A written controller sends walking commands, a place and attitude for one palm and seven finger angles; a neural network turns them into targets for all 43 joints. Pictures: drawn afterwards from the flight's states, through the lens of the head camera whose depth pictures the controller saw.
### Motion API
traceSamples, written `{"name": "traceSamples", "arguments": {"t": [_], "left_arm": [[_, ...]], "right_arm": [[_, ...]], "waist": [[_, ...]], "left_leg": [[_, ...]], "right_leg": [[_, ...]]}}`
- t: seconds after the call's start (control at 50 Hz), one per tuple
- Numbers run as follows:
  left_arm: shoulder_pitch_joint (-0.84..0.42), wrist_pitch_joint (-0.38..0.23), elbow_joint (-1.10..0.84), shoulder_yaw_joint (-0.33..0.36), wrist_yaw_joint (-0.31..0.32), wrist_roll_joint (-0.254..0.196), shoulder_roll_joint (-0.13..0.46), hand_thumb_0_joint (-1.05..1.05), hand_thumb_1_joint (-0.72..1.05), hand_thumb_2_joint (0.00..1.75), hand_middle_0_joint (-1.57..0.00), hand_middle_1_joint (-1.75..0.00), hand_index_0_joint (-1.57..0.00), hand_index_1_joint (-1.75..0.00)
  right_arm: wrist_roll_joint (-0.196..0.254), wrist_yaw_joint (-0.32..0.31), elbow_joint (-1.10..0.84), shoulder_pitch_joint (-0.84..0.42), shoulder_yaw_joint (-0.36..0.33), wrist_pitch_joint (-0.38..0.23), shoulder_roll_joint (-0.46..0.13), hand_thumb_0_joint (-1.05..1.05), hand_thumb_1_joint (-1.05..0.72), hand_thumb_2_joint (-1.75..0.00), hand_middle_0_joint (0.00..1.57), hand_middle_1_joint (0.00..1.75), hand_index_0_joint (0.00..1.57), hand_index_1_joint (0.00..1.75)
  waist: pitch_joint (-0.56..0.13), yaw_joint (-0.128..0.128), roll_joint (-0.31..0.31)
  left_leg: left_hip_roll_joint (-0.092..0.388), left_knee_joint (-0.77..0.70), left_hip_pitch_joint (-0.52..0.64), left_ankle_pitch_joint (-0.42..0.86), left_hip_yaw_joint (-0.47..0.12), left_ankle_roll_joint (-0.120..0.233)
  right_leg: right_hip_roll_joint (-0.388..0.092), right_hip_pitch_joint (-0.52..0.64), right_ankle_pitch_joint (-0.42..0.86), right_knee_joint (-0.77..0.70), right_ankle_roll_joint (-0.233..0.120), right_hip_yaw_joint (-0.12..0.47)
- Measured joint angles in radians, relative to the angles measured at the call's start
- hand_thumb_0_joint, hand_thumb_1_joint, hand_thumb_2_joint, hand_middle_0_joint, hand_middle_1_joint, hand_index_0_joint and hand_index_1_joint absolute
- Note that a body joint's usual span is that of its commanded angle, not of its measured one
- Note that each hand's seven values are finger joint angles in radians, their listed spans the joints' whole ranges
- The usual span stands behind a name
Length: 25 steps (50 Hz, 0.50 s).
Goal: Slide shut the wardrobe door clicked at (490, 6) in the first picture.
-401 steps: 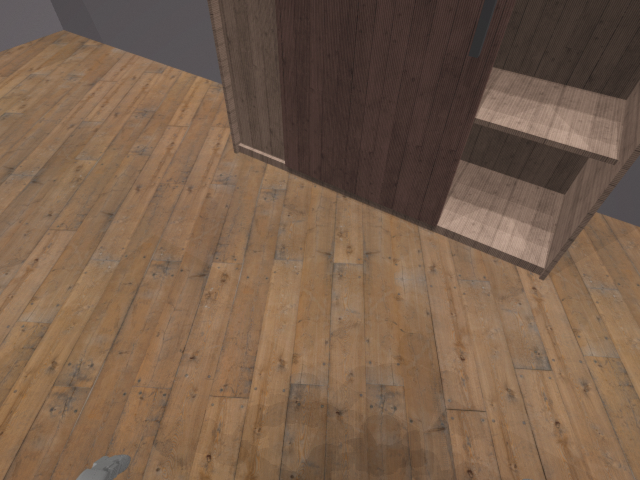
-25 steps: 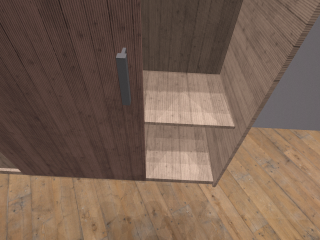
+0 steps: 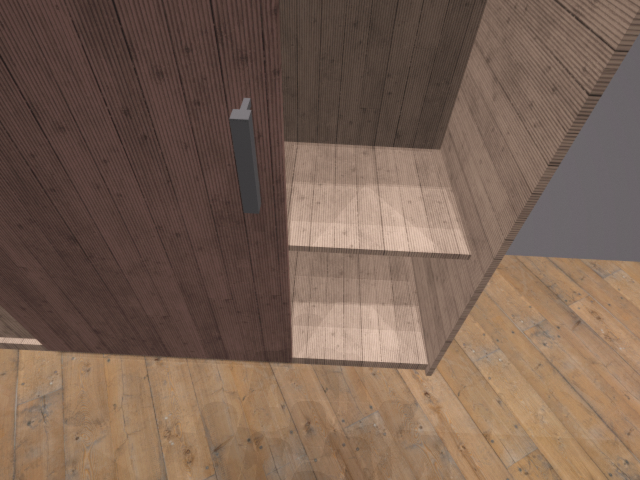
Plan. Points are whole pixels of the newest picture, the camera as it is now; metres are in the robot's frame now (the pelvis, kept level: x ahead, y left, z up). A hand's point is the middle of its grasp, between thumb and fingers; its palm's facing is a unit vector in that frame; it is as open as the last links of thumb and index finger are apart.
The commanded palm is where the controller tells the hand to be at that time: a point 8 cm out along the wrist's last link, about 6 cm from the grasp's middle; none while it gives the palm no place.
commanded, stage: look again from close up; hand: left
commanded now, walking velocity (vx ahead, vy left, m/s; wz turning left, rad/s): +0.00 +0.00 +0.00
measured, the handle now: (249, 157) +0.56 +0.16 +0.10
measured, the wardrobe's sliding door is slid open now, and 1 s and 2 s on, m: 0.44 0.44 0.44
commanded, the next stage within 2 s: shuffle to correct the standing spot in 0.68 s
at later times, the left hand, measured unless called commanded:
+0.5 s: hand out of the picture -0.02 +0.15 -0.18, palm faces +0.08 -0.99 -0.14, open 7.3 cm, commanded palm none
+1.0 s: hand out of the picture -0.02 +0.15 -0.18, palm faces +0.10 -0.98 -0.15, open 7.3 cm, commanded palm none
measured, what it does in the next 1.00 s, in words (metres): stands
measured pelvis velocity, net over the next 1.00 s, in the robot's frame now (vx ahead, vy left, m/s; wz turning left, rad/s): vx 0.03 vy -0.01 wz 0.02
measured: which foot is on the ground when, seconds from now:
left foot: down 0.00-1.00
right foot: down 0.00-1.00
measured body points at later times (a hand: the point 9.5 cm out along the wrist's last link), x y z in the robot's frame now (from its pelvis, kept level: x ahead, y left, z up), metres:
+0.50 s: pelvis +0.01 +0.00 +0.00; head +0.02 +0.01 +0.45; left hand -0.03 +0.20 -0.16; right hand -0.01 -0.21 -0.16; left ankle +0.00 +0.12 -0.74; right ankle -0.01 -0.14 -0.74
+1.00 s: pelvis +0.03 -0.01 -0.01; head +0.03 +0.00 +0.44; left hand -0.02 +0.20 -0.17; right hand +0.00 -0.22 -0.17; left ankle +0.00 +0.12 -0.74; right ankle -0.01 -0.14 -0.74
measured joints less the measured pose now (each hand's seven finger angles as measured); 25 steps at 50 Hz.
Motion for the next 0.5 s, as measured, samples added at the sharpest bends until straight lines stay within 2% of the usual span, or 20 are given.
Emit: {"name": "traceSamples", "arguments": {"t": [0.5], "left_arm": [[0.001, -0.003, 0.007, 0.000, -0.001, -0.001, -0.005, 0.00, 0.91, 0.90, -0.20, -0.30, -0.20, -0.30]], "right_arm": [[-0.001, -0.004, 0.006, 0.002, 0.001, -0.004, 0.005, 0.01, -0.92, -0.89, 0.20, 0.30, 0.20, 0.30]], "waist": [[0.001, 0.003, -0.002]], "left_leg": [[0.003, -0.005, 0.004, -0.006, -0.010, -0.006]], "right_leg": [[0.003, 0.009, -0.009, -0.006, -0.005, -0.011]]}}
